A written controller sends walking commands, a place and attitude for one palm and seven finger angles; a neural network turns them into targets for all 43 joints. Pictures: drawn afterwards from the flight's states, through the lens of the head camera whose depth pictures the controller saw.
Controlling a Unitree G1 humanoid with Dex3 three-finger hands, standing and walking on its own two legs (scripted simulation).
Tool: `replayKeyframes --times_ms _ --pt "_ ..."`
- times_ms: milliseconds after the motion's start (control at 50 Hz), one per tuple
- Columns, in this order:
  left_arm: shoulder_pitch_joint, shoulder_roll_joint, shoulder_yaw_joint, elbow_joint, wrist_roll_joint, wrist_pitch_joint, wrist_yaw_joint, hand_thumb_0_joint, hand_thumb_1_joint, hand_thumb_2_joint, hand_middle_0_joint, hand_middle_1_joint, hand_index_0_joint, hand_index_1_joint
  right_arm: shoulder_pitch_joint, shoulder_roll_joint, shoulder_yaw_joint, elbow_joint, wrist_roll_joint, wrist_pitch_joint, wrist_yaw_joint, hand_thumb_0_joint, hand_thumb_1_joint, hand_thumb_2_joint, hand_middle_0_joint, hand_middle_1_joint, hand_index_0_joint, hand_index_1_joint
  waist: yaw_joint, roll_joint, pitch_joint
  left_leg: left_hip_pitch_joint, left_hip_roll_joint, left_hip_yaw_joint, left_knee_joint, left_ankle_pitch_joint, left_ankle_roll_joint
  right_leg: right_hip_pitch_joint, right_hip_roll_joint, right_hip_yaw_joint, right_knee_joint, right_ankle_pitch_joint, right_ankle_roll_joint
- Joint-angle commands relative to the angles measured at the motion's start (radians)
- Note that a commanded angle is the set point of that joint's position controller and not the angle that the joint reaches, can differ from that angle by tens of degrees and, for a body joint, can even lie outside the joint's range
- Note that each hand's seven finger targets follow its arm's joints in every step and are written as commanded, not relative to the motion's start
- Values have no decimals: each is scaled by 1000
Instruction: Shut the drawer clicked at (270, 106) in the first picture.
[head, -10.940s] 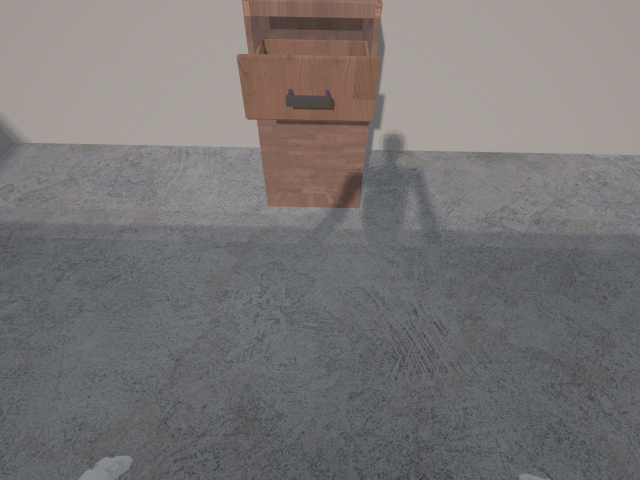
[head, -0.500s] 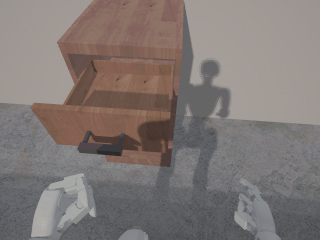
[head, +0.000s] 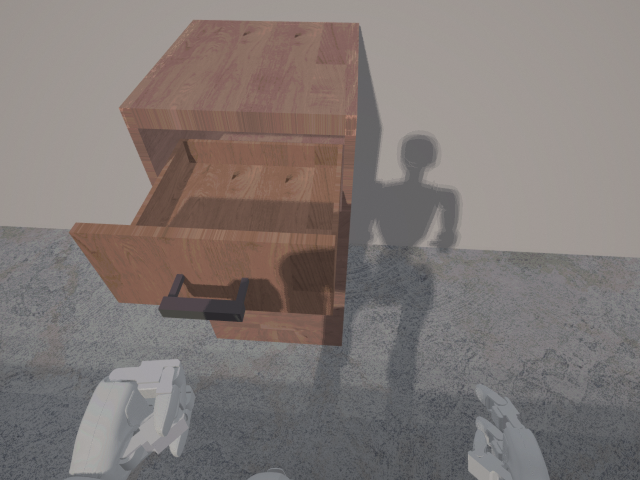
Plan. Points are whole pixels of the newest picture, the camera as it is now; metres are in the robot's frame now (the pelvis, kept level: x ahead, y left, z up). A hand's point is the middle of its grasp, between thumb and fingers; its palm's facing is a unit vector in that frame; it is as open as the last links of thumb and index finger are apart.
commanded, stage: raise the hand and make a fist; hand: left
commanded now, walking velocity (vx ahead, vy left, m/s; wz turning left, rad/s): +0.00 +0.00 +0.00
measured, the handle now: (207, 296) +0.37 +0.20 -0.01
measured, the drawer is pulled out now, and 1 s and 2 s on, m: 0.26 0.26 0.26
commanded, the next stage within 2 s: bring the fist close to the handle in 0.20 s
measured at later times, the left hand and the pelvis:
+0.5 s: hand (180, 407) +0.19 +0.16 +0.07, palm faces +0.01 -1.00 -0.06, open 3.3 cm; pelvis +0.01 -0.02 +0.00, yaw +0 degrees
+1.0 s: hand (199, 389) +0.22 +0.16 +0.02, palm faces -0.03 -1.00 -0.04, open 3.3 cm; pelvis +0.00 -0.01 -0.03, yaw -1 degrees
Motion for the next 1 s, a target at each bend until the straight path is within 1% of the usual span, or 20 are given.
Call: replayKeyframes --times_ms 0,80,160,220,240,280,360,460,540,580,620,640,720,740,760,840,880,900,920,980 --pt "-22 112 96 -244 -23 -90 21 0 900 900 -1400 -1600 -1400 -1600 -122 -108 -50 -177 -3 -76 -15 0 -900 -900 200 300 200 300 8 -10 -82 168 -8 -67 -158 21 4 -81 6 49 -188 64 13" --pt "-11 97 94 -236 -31 -118 32 0 900 900 -1400 -1600 -1400 -1600 -117 -106 -52 -163 -5 -87 -9 0 -900 -900 200 300 200 300 3 -16 -80 165 -10 -61 -147 44 3 -80 6 50 -187 94 15" --pt "41 94 108 -157 -42 -110 -1 0 900 900 -1400 -1600 -1400 -1600 -125 -108 -61 -145 -1 -88 -7 0 -900 -900 200 300 200 300 3 -69 -61 135 -15 -50 -127 64 5 -63 -1 79 -209 125 23" --pt "-1 108 113 -159 -52 -100 -31 0 900 900 -1400 -1600 -1400 -1600 -128 -113 -60 -146 2 -92 -12 0 -900 -900 200 300 200 300 -3 -58 -52 134 -17 -49 -126 62 6 -61 -8 94 -223 120 27" --pt "-6 132 143 -151 -53 -99 -32 0 900 900 -1400 -1600 -1400 -1600 -134 -114 -62 -136 2 -91 -16 0 -900 -900 200 300 200 300 1 -61 -50 131 -18 -51 -124 70 7 -52 -8 100 -229 126 26" --pt "-21 125 135 -171 -58 -106 -43 0 900 900 -1400 -1600 -1400 -1600 -124 -112 -60 -139 3 -96 -18 0 -900 -900 200 300 200 300 -3 -41 -68 153 -17 -49 -126 88 8 -50 -8 95 -223 155 26" --pt "-81 112 143 -89 -66 -127 -50 0 900 900 -1400 -1600 -1400 -1600 -116 -115 -59 -111 -4 -96 -24 0 -900 -900 200 300 200 300 -20 -80 -39 129 -20 -54 -104 90 7 -80 -5 101 -219 168 31" --pt "-105 119 162 -21 -66 -159 -76 0 900 900 -1400 -1600 -1400 -1600 -112 -121 -64 -100 -9 -92 -23 0 -900 -900 200 300 200 300 -18 -67 -94 117 -23 -47 -74 120 6 -76 -11 112 -190 219 33" --pt "-130 137 172 -18 -63 -173 -87 0 900 900 -1400 -1600 -1400 -1600 -118 -120 -67 -97 -12 -91 -20 0 -900 -900 200 300 200 300 -11 -15 -147 127 -22 -47 -56 171 7 -65 -12 109 -157 299 33" --pt "-119 121 166 -3 -66 -177 -87 0 900 900 -1400 -1600 -1400 -1600 -112 -116 -68 -100 -13 -87 -16 0 -900 -900 200 300 200 300 -8 -27 -165 127 -22 -47 -54 194 6 -62 -10 95 -137 338 31" --pt "-149 117 158 12 -67 -184 -87 0 900 900 -1400 -1600 -1400 -1600 -116 -119 -68 -97 -15 -84 -16 0 -900 -900 200 300 200 300 -16 -27 -158 113 -21 -48 -49 179 4 -86 -7 88 -127 313 30" --pt "-160 127 173 32 -63 -187 -77 0 900 900 -1400 -1600 -1400 -1600 -119 -121 -70 -90 -16 -78 -17 0 -900 -900 200 300 200 300 -19 -64 -139 93 -19 -52 -43 167 5 -98 -3 87 -126 291 30" --pt "-165 89 135 45 -61 -204 -70 0 900 900 -1400 -1600 -1400 -1600 -120 -121 -72 -101 -20 -71 -13 0 -900 -900 200 300 200 300 -16 -36 -164 79 -18 -53 -29 162 3 -133 -1 73 -87 275 25" --pt "-161 117 162 73 -51 -203 -60 0 900 900 -1400 -1600 -1400 -1600 -123 -123 -76 -94 -19 -65 -13 0 -900 -900 200 300 200 300 -15 -48 -154 62 -14 -52 -20 153 4 -144 0 80 -87 259 26" --pt "-176 94 137 71 -53 -208 -62 0 900 900 -1400 -1600 -1400 -1600 -118 -124 -73 -99 -22 -62 -12 0 -900 -900 200 300 200 300 -21 -52 -161 53 -15 -53 -14 142 4 -157 0 79 -77 248 26" --pt "-230 135 172 97 -41 -237 -51 0 900 900 -1400 -1600 -1400 -1600 -114 -128 -76 -91 -28 -52 -15 0 -900 -900 200 300 200 300 -18 -44 -189 12 -10 -55 20 126 2 -189 3 87 -42 210 21" --pt "-255 104 135 75 -44 -253 -52 0 900 900 -1400 -1600 -1400 -1600 -109 -126 -73 -101 -28 -56 -12 0 -900 -900 200 300 200 300 -20 -4 -230 27 -8 -56 31 132 2 -212 4 77 -17 212 17" --pt "-264 97 130 72 -49 -255 -50 0 900 900 -1400 -1600 -1400 -1600 -108 -125 -72 -102 -29 -56 -11 0 -900 -900 200 300 200 300 -22 -14 -250 25 -7 -59 37 131 2 -214 5 72 -9 208 18" --pt "-282 112 138 83 -47 -258 -46 0 900 900 -1400 -1600 -1400 -1600 -108 -131 -72 -98 -29 -55 -13 0 -900 -900 200 300 200 300 -22 -2 -240 18 -4 -63 39 124 -1 -232 7 70 -1 194 15" --pt "-329 89 101 108 -37 -257 -37 0 900 900 -1400 -1600 -1400 -1600 -105 -135 -69 -101 -31 -48 -11 0 -900 -900 200 300 200 300 -37 -14 -239 -13 -3 -68 60 90 2 -274 8 72 13 155 17"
